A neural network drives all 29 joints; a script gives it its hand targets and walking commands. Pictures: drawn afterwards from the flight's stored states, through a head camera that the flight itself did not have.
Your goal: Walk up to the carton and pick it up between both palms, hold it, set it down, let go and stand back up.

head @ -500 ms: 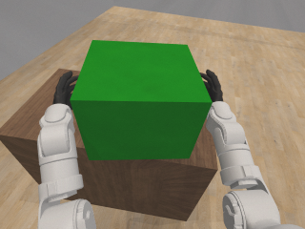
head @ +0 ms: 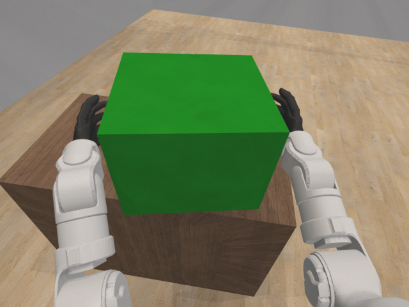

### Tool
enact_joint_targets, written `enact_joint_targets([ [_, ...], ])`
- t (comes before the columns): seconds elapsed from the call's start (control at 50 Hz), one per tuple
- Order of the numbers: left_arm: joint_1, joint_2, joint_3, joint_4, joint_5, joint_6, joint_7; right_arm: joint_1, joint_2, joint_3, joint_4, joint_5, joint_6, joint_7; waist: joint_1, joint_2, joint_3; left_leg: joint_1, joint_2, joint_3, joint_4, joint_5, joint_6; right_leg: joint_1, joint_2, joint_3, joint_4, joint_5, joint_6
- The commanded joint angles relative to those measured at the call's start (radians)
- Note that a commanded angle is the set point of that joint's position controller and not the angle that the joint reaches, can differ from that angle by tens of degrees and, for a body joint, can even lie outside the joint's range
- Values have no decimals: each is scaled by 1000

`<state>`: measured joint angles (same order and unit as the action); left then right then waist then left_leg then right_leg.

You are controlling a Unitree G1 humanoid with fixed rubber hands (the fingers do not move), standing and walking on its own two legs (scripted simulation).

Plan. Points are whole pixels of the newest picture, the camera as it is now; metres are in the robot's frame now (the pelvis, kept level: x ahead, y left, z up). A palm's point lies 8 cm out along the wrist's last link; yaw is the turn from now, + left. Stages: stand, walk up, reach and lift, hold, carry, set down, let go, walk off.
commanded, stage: hold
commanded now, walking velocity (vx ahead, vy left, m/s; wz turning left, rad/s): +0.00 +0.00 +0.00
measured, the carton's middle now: (191, 131) +0.42 +0.02 +0.14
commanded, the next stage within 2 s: set down in 1.52 s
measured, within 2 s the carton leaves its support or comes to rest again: neither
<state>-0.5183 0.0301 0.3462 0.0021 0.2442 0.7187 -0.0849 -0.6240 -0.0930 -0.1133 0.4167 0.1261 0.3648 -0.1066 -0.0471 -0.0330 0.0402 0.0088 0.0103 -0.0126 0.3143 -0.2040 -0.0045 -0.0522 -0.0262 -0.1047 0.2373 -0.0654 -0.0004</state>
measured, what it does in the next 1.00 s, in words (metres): stands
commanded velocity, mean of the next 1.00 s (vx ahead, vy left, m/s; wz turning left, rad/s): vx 0.00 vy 0.00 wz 0.00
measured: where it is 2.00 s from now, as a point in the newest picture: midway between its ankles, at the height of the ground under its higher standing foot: outside the picture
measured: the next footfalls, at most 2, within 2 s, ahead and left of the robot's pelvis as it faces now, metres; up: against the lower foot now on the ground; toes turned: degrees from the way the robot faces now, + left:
none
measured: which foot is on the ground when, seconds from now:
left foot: down 0.00-1.00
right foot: down 0.00-1.00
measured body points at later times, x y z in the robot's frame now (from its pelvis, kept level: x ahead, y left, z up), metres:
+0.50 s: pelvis +0.00 +0.00 +0.00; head -0.04 +0.02 +0.45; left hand +0.36 +0.20 +0.18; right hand +0.37 -0.17 +0.18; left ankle -0.01 +0.12 -0.75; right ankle +0.05 -0.12 -0.75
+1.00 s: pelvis +0.00 +0.00 +0.00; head -0.04 +0.02 +0.45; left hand +0.36 +0.20 +0.18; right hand +0.38 -0.17 +0.18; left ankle -0.01 +0.12 -0.75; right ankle +0.05 -0.12 -0.75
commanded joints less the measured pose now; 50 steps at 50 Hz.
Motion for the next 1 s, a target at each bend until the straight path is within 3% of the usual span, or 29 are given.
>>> enact_joint_targets([
  [0.0, -618, -379, -444, -107, -169, -51, -151, -586, 446, 348, -255, 66, -55, 140, -49, 56, -370, -191, -68, 46, -66, 204, -43, 375, 45, 26, 38, 91, 8],
  [0.12, -629, -385, -449, -100, -174, -71, -163, -580, 450, 337, -271, 52, -48, 128, -71, 70, -384, -201, -74, 28, -57, 236, -61, 422, 45, 16, 54, 152, 15],
  [0.26, -605, -386, -437, -96, -163, -81, -152, -600, 438, 386, -287, 73, -55, 142, -26, 55, -388, -182, -70, 23, -46, 306, -58, 396, 61, 6, 57, 129, 10],
  [0.38, -613, -387, -427, -90, -156, -72, -141, -627, 436, 395, -270, 85, -62, 158, 1, 49, -377, -182, -62, 31, -54, 285, -44, 358, 64, 14, 47, 65, 0],
  [0.52, -654, -394, -436, -71, -165, -68, -139, -637, 454, 360, -231, 66, -64, 162, -19, 57, -375, -195, -63, 38, -69, 202, -36, 346, 52, 22, 40, 32, 2],
  [0.66, -660, -389, -427, -53, -168, -81, -152, -632, 471, 349, -225, 51, -62, 144, -39, 48, -390, -213, -74, 36, -68, 198, -37, 404, 43, 22, 52, 102, 15],
  [0.8, -640, -382, -417, -64, -164, -92, -158, -622, 471, 378, -251, 63, -60, 132, -30, 40, -403, -211, -79, 33, -55, 258, -41, 434, 49, 18, 63, 156, 19],
  [0.94, -631, -388, -429, -81, -162, -86, -151, -614, 455, 386, -260, 76, -60, 140, -22, 52, -389, -185, -72, 31, -50, 287, -49, 389, 58, 15, 53, 114, 10],
  [0.96, -653, -380, -416, -68, -152, -84, -153, -558, 443, 361, -196, 66, -55, 142, -54, 48, -355, -179, -67, 37, -68, 239, -60, 353, 72, -2, 40, 71, 6],
  [0.98, -650, -394, -415, -72, -150, -84, -155, -553, 439, 351, -197, 64, -61, 146, -54, 60, -348, -176, -66, 39, -72, 239, -67, 339, 74, -6, 40, 65, 4],
])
